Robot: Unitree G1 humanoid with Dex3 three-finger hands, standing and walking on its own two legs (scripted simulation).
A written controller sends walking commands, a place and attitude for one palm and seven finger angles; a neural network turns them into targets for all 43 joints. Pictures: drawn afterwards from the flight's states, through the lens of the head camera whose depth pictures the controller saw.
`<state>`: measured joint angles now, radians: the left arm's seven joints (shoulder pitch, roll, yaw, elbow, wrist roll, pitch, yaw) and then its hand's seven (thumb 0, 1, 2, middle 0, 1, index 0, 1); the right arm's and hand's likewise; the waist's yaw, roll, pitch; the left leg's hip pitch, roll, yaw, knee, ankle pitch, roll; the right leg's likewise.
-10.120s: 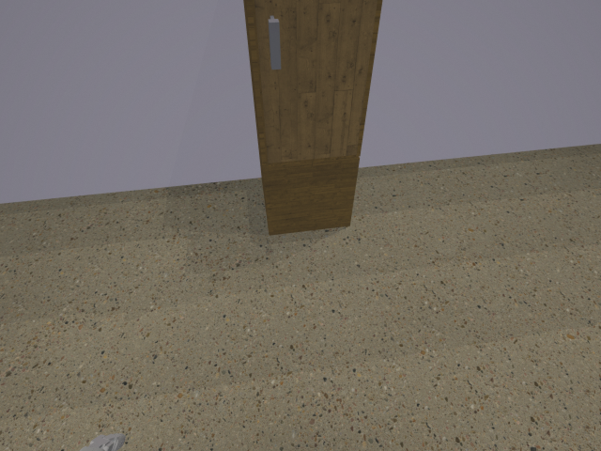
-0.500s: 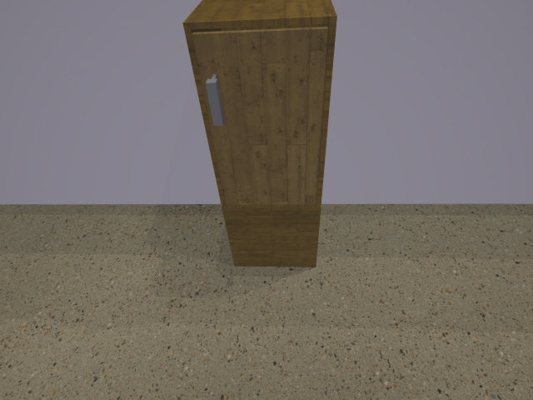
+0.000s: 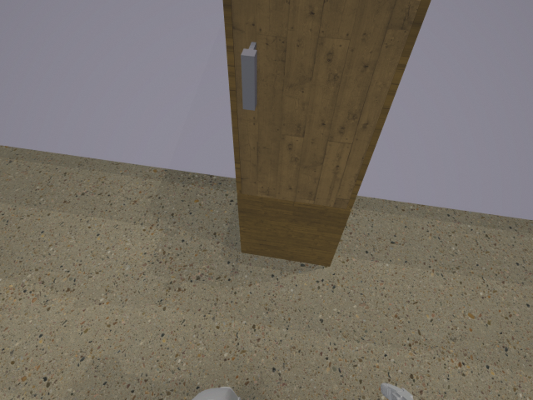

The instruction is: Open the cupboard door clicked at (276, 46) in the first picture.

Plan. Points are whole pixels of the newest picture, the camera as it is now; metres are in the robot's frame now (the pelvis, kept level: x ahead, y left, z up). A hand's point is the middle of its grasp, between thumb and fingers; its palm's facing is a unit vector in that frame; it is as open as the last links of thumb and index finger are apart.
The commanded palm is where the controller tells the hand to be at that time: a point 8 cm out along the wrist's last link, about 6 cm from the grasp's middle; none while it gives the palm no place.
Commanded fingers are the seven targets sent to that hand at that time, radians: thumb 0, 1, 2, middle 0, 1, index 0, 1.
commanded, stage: take the last steps up to it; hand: left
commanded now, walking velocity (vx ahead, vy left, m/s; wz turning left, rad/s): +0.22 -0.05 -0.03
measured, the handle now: (251, 76) +0.70 +0.12 +0.11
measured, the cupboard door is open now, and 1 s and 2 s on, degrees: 0 0 0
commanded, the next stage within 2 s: come to a stop and stand still in 0.22 s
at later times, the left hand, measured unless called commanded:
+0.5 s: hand (206, 332) +0.24 +0.14 -0.14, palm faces -0.03 -0.97 -0.24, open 7.3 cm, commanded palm none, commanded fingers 0.00 0.90 0.90 -0.20 -0.30 -0.20 -0.30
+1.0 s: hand out of the picture +0.09 +0.22 -0.16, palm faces +0.10 -0.98 -0.20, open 7.4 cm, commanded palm none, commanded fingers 0.00 0.90 0.90 -0.20 -0.30 -0.20 -0.30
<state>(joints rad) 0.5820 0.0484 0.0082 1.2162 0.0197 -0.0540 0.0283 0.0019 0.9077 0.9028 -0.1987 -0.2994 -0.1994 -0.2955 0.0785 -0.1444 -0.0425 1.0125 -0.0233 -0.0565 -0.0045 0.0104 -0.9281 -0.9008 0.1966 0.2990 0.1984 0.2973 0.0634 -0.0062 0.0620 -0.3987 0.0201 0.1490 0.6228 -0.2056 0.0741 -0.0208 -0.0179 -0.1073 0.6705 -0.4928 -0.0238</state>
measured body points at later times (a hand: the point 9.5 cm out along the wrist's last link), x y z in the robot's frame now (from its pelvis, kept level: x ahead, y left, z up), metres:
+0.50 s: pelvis +0.14 -0.04 +0.01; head +0.15 -0.05 +0.46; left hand +0.24 +0.19 -0.13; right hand +0.07 -0.25 -0.16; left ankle +0.07 +0.08 -0.72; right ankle +0.21 -0.15 -0.72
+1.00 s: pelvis +0.06 +0.02 +0.03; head +0.05 +0.05 +0.47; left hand +0.09 +0.28 -0.14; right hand +0.09 -0.21 -0.12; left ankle +0.06 +0.12 -0.72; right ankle +0.10 -0.13 -0.65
